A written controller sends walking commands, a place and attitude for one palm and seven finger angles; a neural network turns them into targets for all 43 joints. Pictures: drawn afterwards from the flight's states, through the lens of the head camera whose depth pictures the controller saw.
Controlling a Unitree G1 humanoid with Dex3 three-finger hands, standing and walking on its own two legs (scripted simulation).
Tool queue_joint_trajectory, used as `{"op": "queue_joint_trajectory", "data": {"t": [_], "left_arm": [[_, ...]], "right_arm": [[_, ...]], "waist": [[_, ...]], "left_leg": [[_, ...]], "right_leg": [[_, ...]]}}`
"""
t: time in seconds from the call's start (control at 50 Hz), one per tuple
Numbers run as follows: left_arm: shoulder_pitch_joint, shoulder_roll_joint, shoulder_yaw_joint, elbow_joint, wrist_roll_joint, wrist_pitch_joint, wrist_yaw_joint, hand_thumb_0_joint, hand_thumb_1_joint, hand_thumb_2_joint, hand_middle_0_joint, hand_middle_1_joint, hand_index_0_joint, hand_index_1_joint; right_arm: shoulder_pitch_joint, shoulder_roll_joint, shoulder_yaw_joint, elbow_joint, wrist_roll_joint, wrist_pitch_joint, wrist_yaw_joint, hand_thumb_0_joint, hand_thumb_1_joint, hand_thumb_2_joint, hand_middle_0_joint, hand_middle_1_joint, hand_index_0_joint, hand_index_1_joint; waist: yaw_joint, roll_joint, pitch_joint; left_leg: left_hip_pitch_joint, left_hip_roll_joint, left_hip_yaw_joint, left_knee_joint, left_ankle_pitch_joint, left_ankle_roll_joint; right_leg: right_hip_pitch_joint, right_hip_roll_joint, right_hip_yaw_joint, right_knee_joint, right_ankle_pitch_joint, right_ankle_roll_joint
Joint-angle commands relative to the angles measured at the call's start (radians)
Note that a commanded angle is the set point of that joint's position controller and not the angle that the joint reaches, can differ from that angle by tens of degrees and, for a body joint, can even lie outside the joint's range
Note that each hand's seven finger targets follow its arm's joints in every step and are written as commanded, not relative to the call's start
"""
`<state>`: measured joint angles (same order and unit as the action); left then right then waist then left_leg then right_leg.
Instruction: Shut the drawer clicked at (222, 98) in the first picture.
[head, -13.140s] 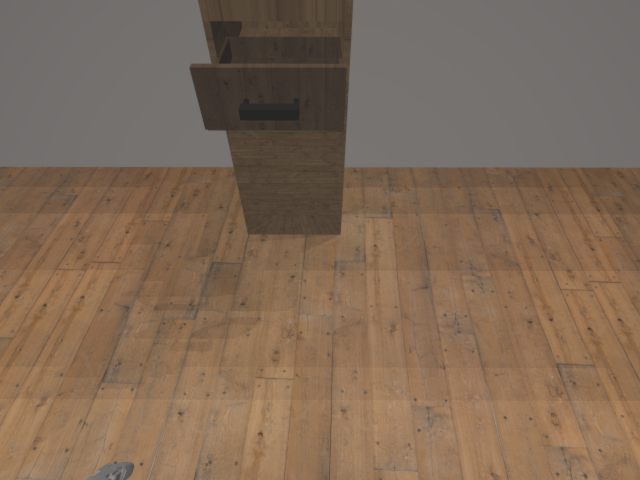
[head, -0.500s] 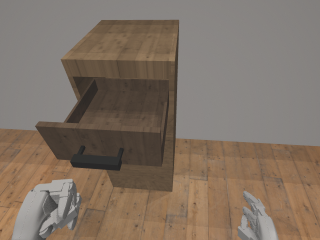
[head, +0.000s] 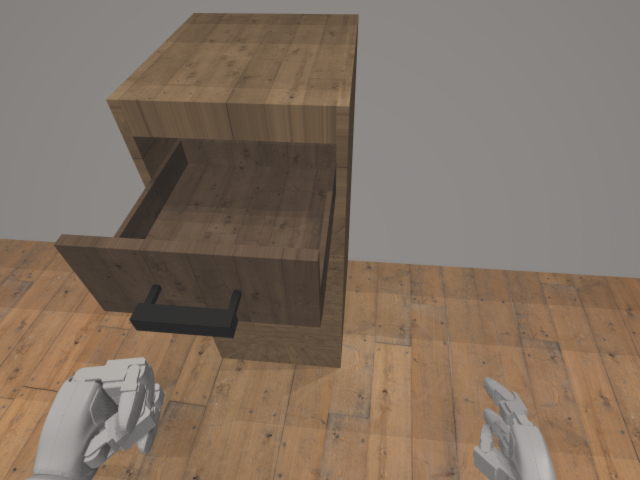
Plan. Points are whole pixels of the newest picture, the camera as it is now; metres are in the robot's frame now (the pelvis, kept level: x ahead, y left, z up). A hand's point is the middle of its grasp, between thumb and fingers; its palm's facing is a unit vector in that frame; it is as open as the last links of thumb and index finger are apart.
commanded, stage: bring the fist close to the handle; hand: left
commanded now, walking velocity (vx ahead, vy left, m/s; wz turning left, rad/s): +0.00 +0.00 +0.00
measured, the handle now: (190, 306) +0.33 +0.22 +0.03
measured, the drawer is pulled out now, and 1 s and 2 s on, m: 0.26 0.26 0.19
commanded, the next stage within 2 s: push the drawer shut in 1.00 s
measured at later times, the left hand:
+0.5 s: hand (179, 391) +0.21 +0.19 +0.03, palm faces -0.03 -1.00 -0.02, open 3.3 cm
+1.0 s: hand (197, 386) +0.22 +0.17 +0.02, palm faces -0.01 -1.00 -0.04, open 3.3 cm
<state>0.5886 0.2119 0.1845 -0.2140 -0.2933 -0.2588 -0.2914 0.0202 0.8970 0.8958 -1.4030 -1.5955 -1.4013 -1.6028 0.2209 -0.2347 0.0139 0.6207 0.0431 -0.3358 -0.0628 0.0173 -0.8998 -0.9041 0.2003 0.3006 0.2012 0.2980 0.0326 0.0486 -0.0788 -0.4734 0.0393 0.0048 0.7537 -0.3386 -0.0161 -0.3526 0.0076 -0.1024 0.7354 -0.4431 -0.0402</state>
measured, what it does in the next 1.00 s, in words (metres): stands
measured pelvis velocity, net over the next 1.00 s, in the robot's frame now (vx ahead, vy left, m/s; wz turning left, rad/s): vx -0.01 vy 0.02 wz -0.02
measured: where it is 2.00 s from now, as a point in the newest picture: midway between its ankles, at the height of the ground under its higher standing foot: outside the picture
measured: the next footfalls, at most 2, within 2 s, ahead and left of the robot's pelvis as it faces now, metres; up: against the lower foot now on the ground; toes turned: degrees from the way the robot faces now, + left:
none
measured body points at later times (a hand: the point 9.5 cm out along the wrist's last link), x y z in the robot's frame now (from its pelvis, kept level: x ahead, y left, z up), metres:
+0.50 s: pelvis -0.01 +0.03 -0.02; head +0.03 +0.02 +0.42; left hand +0.21 +0.24 +0.04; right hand +0.16 -0.21 -0.10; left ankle +0.03 +0.13 -0.71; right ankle -0.04 -0.09 -0.71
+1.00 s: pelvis -0.01 +0.02 -0.03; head +0.04 +0.01 +0.41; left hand +0.22 +0.23 +0.03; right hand +0.16 -0.21 -0.11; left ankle +0.03 +0.13 -0.71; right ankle -0.04 -0.09 -0.71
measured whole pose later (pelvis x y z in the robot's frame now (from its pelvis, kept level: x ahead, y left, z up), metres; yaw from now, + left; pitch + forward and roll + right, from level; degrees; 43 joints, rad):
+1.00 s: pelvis -0.01 +0.02 -0.03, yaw -1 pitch +11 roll -1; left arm 0.39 0.19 0.07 -0.06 -0.21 -0.32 -0.14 0.02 0.90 0.90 -1.40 -1.60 -1.40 -1.60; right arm 0.24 -0.23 0.03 0.51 0.02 -0.14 -0.04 0.02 -0.90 -0.90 0.20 0.30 0.20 0.30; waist -0.02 0.04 -0.11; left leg -0.76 0.04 0.02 0.99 -0.43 0.01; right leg -0.64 -0.01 -0.08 0.97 -0.53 -0.02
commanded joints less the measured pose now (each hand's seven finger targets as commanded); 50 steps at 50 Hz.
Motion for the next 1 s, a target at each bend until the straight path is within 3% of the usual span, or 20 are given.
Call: {"op": "queue_joint_trajectory", "data": {"t": [0.0, 0.12, 0.14, 0.22, 0.24, 0.32, 0.34, 0.44, 0.5, 0.54, 0.58, 0.62, 0.64, 0.68, 0.7, 0.74, 0.82, 0.84, 0.94, 0.98], "left_arm": [[-0.083, 0.102, 0.049, -0.144, -0.019, -0.075, -0.005, 0.000, 0.900, 0.900, -1.400, -1.600, -1.400, -1.600], [-0.140, 0.109, 0.047, -0.148, -0.001, -0.105, 0.016, 0.000, 0.900, 0.900, -1.400, -1.600, -1.400, -1.600], [-0.130, 0.134, 0.083, -0.127, 0.004, -0.109, 0.033, 0.000, 0.900, 0.900, -1.400, -1.600, -1.400, -1.600], [-0.155, 0.098, 0.047, -0.103, 0.004, -0.128, 0.045, 0.000, 0.900, 0.900, -1.400, -1.600, -1.400, -1.600], [-0.163, 0.100, 0.044, -0.084, 0.011, -0.127, 0.054, 0.000, 0.900, 0.900, -1.400, -1.600, -1.400, -1.600], [-0.215, 0.075, -0.005, -0.075, 0.018, -0.131, 0.054, 0.000, 0.900, 0.900, -1.400, -1.600, -1.400, -1.600], [-0.214, 0.089, 0.007, -0.053, 0.029, -0.128, 0.062, 0.000, 0.900, 0.900, -1.400, -1.600, -1.400, -1.600], [-0.250, 0.107, 0.016, -0.052, 0.042, -0.149, 0.090, 0.000, 0.900, 0.900, -1.400, -1.600, -1.400, -1.600], [-0.247, 0.060, -0.028, -0.067, 0.043, -0.160, 0.107, 0.000, 0.900, 0.900, -1.400, -1.600, -1.400, -1.600], [-0.261, 0.079, -0.016, -0.028, 0.057, -0.162, 0.123, 0.000, 0.900, 0.900, -1.400, -1.600, -1.400, -1.600], [-0.300, 0.051, -0.053, -0.013, 0.066, -0.166, 0.125, 0.000, 0.900, 0.900, -1.400, -1.600, -1.400, -1.600], [-0.299, 0.079, -0.030, -0.038, 0.062, -0.171, 0.126, 0.000, 0.900, 0.900, -1.400, -1.600, -1.400, -1.600], [-0.269, 0.095, -0.019, -0.051, 0.066, -0.169, 0.131, 0.000, 0.900, 0.900, -1.400, -1.600, -1.400, -1.600], [-0.261, 0.090, -0.029, -0.101, 0.061, -0.164, 0.133, 0.000, 0.900, 0.900, -1.400, -1.600, -1.400, -1.600], [-0.268, 0.079, -0.048, -0.116, 0.062, -0.162, 0.134, 0.000, 0.900, 0.900, -1.400, -1.600, -1.400, -1.600], [-0.260, 0.094, -0.033, -0.090, 0.067, -0.149, 0.149, 0.000, 0.900, 0.900, -1.400, -1.600, -1.400, -1.600], [-0.242, 0.042, -0.075, -0.061, 0.065, -0.130, 0.155, 0.000, 0.900, 0.900, -1.400, -1.600, -1.400, -1.600], [-0.247, 0.072, -0.048, -0.034, 0.070, -0.126, 0.158, 0.000, 0.900, 0.900, -1.400, -1.600, -1.400, -1.600], [-0.264, 0.094, -0.034, -0.058, 0.072, -0.132, 0.158, 0.000, 0.900, 0.900, -1.400, -1.600, -1.400, -1.600], [-0.284, 0.088, -0.043, -0.099, 0.069, -0.149, 0.159, 0.000, 0.900, 0.900, -1.400, -1.600, -1.400, -1.600]], "right_arm": [[-0.105, -0.110, -0.043, -0.160, 0.005, -0.045, -0.006, 0.000, -0.900, -0.900, 0.200, 0.300, 0.200, 0.300], [-0.089, -0.115, -0.049, -0.170, -0.004, -0.027, -0.002, 0.000, -0.900, -0.900, 0.200, 0.300, 0.200, 0.300], [-0.093, -0.114, -0.053, -0.161, -0.008, -0.019, -0.002, 0.000, -0.900, -0.900, 0.200, 0.300, 0.200, 0.300], [-0.087, -0.114, -0.050, -0.171, -0.007, -0.005, 0.003, 0.000, -0.900, -0.900, 0.200, 0.300, 0.200, 0.300], [-0.085, -0.118, -0.049, -0.168, -0.011, 0.004, 0.003, 0.000, -0.900, -0.900, 0.200, 0.300, 0.200, 0.300], [-0.076, -0.124, -0.048, -0.184, -0.011, 0.018, 0.005, 0.000, -0.900, -0.900, 0.200, 0.300, 0.200, 0.300], [-0.072, -0.127, -0.049, -0.179, -0.014, 0.025, 0.005, 0.000, -0.900, -0.900, 0.200, 0.300, 0.200, 0.300], [-0.061, -0.130, -0.050, -0.191, -0.019, 0.047, 0.007, 0.000, -0.900, -0.900, 0.200, 0.300, 0.200, 0.300], [-0.055, -0.121, -0.048, -0.207, -0.022, 0.057, 0.017, 0.000, -0.900, -0.900, 0.200, 0.300, 0.200, 0.300], [-0.051, -0.128, -0.049, -0.199, -0.026, 0.072, 0.018, 0.000, -0.900, -0.900, 0.200, 0.300, 0.200, 0.300], [-0.048, -0.127, -0.047, -0.210, -0.026, 0.082, 0.022, 0.000, -0.900, -0.900, 0.200, 0.300, 0.200, 0.300], [-0.049, -0.130, -0.050, -0.220, -0.024, 0.088, 0.022, 0.000, -0.900, -0.900, 0.200, 0.300, 0.200, 0.300], [-0.047, -0.131, -0.051, -0.224, -0.025, 0.095, 0.021, 0.000, -0.900, -0.900, 0.200, 0.300, 0.200, 0.300], [-0.043, -0.126, -0.050, -0.243, -0.021, 0.102, 0.022, 0.000, -0.900, -0.900, 0.200, 0.300, 0.200, 0.300], [-0.042, -0.123, -0.048, -0.245, -0.020, 0.103, 0.022, 0.000, -0.900, -0.900, 0.200, 0.300, 0.200, 0.300], [-0.043, -0.125, -0.046, -0.240, -0.020, 0.113, 0.020, 0.000, -0.900, -0.900, 0.200, 0.300, 0.200, 0.300], [-0.037, -0.123, -0.043, -0.251, -0.018, 0.126, 0.021, 0.000, -0.900, -0.900, 0.200, 0.300, 0.200, 0.300], [-0.039, -0.127, -0.045, -0.244, -0.018, 0.134, 0.020, 0.000, -0.900, -0.900, 0.200, 0.300, 0.200, 0.300], [-0.038, -0.128, -0.043, -0.258, -0.019, 0.143, 0.017, 0.000, -0.900, -0.900, 0.200, 0.300, 0.200, 0.300], [-0.033, -0.121, -0.041, -0.262, -0.019, 0.141, 0.017, 0.000, -0.900, -0.900, 0.200, 0.300, 0.200, 0.300]], "waist": [[-0.029, -0.062, -0.021], [-0.031, -0.035, -0.111], [-0.021, -0.050, -0.116], [-0.030, -0.009, -0.125], [-0.035, -0.041, -0.116], [-0.047, 0.000, -0.136], [-0.049, -0.030, -0.137], [-0.041, -0.017, -0.183], [-0.042, 0.011, -0.218], [-0.053, -0.028, -0.191], [-0.062, -0.012, -0.188], [-0.051, 0.013, -0.218], [-0.045, -0.005, -0.240], [-0.039, 0.023, -0.283], [-0.044, 0.038, -0.285], [-0.056, -0.006, -0.246], [-0.066, -0.020, -0.194], [-0.067, -0.047, -0.172], [-0.060, -0.028, -0.194], [-0.062, 0.008, -0.224]], "left_leg": [[0.074, -0.044, -0.013, -0.046, 0.155, 0.046], [0.073, -0.043, -0.019, -0.028, 0.155, 0.048], [0.058, -0.039, -0.019, -0.021, 0.155, 0.048], [0.039, -0.037, -0.022, -0.008, 0.133, 0.041], [0.022, -0.035, -0.027, -0.003, 0.124, 0.044], [0.010, -0.032, -0.033, 0.015, 0.107, 0.041], [-0.003, -0.028, -0.036, 0.021, 0.103, 0.043], [-0.021, -0.023, -0.046, 0.045, 0.113, 0.039], [-0.012, -0.022, -0.045, 0.061, 0.141, 0.034], [-0.046, -0.017, -0.051, 0.074, 0.124, 0.035], [-0.064, -0.017, -0.052, 0.089, 0.105, 0.034], [-0.055, -0.015, -0.051, 0.089, 0.104, 0.032], [-0.050, -0.014, -0.051, 0.086, 0.118, 0.035], [-0.025, -0.013, -0.047, 0.086, 0.150, 0.034], [-0.011, -0.013, -0.047, 0.087, 0.168, 0.033], [-0.038, -0.008, -0.053, 0.086, 0.144, 0.036], [-0.062, -0.013, -0.051, 0.085, 0.108, 0.034], [-0.086, -0.013, -0.051, 0.086, 0.089, 0.036], [-0.088, -0.020, -0.039, 0.093, 0.080, 0.039], [-0.063, -0.021, -0.035, 0.099, 0.106, 0.040]], "right_leg": [[-0.106, -0.012, 0.075, -0.136, 0.287, 0.046], [-0.130, -0.008, 0.055, -0.081, 0.246, 0.038], [-0.127, -0.006, 0.058, -0.079, 0.241, 0.037], [-0.168, -0.002, 0.042, -0.041, 0.208, 0.032], [-0.177, 0.001, 0.040, -0.037, 0.200, 0.033], [-0.223, 0.001, 0.032, -0.001, 0.178, 0.030], [-0.228, 0.004, 0.033, 0.003, 0.173, 0.031], [-0.250, 0.008, 0.027, 0.050, 0.168, 0.025], [-0.267, 0.006, 0.018, 0.080, 0.189, 0.023], [-0.293, 0.010, 0.019, 0.087, 0.177, 0.025], [-0.330, 0.009, 0.018, 0.106, 0.159, 0.025], [-0.317, 0.009, 0.023, 0.109, 0.152, 0.021], [-0.294, 0.011, 0.024, 0.107, 0.163, 0.021], [-0.273, 0.009, 0.025, 0.110, 0.190, 0.020], [-0.274, 0.008, 0.024, 0.112, 0.204, 0.020], [-0.287, 0.014, 0.022, 0.103, 0.185, 0.024], [-0.306, 0.013, 0.016, 0.097, 0.170, 0.027], [-0.303, 0.014, 0.020, 0.090, 0.157, 0.027], [-0.284, 0.010, 0.035, 0.084, 0.154, 0.026], [-0.281, 0.009, 0.039, 0.088, 0.180, 0.025]]}}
